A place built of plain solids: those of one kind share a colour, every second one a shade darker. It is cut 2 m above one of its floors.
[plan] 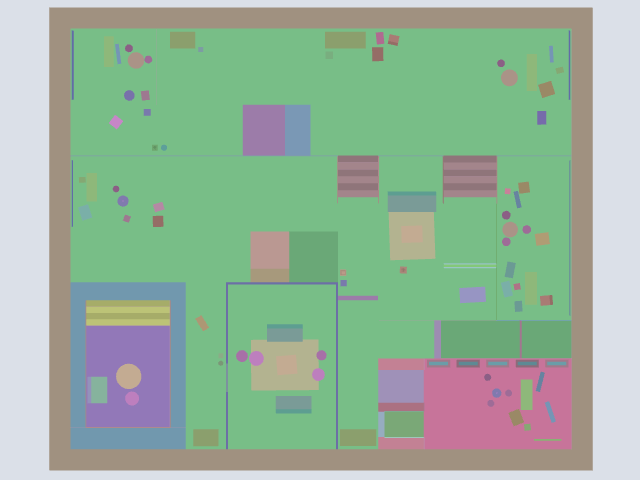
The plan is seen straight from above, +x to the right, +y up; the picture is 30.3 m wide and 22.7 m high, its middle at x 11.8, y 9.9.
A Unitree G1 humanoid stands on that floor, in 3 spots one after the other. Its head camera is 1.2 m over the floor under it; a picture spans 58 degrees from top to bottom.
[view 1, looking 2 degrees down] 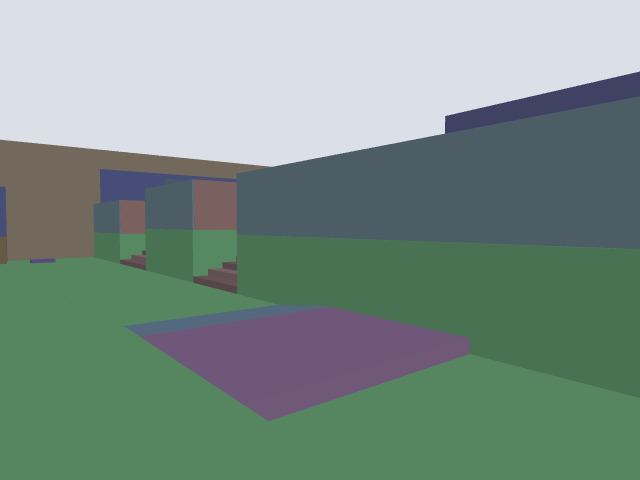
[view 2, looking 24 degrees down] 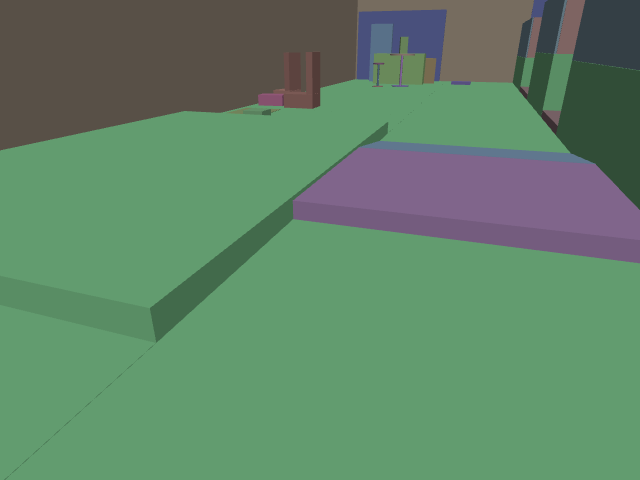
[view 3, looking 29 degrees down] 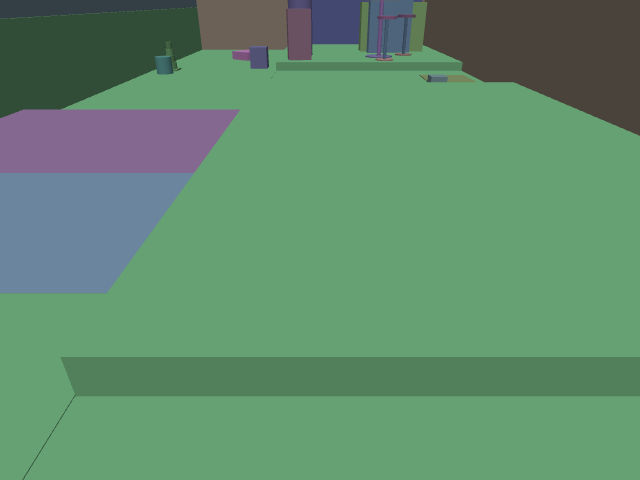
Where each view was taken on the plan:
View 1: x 5.93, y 17.49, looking -39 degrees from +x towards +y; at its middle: floor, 5.71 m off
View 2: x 5.30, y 15.10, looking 19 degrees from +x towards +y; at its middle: floor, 2.95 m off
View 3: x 13.00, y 17.15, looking -180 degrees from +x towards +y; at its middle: floor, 2.10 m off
